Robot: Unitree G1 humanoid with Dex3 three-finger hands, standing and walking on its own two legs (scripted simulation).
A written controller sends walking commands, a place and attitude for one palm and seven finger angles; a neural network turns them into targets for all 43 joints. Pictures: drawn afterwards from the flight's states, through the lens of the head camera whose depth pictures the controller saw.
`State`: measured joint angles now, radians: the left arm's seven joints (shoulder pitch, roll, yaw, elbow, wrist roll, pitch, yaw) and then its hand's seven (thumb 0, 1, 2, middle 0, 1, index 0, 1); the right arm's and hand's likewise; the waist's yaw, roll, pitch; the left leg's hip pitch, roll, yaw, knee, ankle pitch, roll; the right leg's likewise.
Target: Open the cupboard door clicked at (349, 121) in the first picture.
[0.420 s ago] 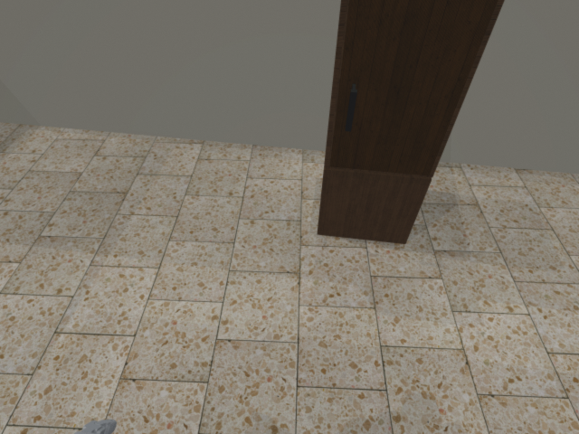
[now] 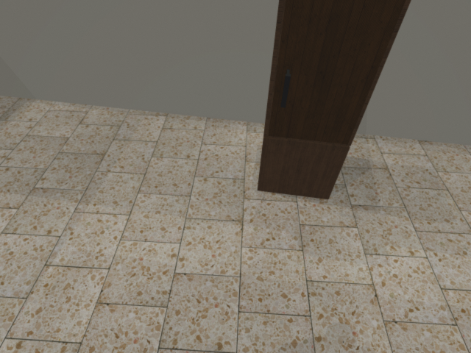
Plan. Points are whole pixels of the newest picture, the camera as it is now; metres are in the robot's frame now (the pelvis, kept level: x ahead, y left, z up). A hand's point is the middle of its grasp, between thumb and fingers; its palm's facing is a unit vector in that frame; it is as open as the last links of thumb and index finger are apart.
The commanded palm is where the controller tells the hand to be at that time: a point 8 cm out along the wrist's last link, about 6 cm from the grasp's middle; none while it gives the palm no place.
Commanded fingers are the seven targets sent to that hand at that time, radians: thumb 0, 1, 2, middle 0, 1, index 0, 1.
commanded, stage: stand and wait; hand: left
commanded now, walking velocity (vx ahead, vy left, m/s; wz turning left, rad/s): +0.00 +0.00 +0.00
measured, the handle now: (285, 88) +1.05 -0.13 -0.09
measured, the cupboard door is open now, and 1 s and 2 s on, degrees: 0 0 0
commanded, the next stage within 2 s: look at it before walking up in 0.40 s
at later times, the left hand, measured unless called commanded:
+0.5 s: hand out of the picture +0.06 +0.24 -0.15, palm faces -0.03 -0.94 -0.33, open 7.4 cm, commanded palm none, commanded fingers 0.00 0.90 0.90 -0.20 -0.30 -0.20 -0.30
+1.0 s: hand out of the picture +0.06 +0.25 -0.15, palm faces -0.02 -0.94 -0.33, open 7.4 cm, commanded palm none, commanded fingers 0.00 0.90 0.90 -0.20 -0.30 -0.20 -0.30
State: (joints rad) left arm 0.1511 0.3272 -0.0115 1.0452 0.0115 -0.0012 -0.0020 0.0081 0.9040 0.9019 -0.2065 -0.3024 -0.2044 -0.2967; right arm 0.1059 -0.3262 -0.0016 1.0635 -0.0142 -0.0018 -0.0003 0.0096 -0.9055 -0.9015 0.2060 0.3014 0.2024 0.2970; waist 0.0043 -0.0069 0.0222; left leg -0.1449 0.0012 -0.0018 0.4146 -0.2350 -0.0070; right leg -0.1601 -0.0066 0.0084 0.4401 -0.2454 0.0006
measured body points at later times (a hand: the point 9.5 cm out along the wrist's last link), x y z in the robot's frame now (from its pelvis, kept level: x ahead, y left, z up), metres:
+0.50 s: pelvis -0.01 +0.00 +0.00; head -0.01 +0.00 +0.45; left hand +0.07 +0.29 -0.13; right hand +0.06 -0.30 -0.13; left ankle -0.01 +0.13 -0.74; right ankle +0.00 -0.12 -0.74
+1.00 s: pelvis -0.01 +0.00 +0.00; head -0.01 +0.00 +0.45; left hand +0.06 +0.29 -0.13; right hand +0.07 -0.30 -0.13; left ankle -0.01 +0.13 -0.74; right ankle +0.00 -0.12 -0.74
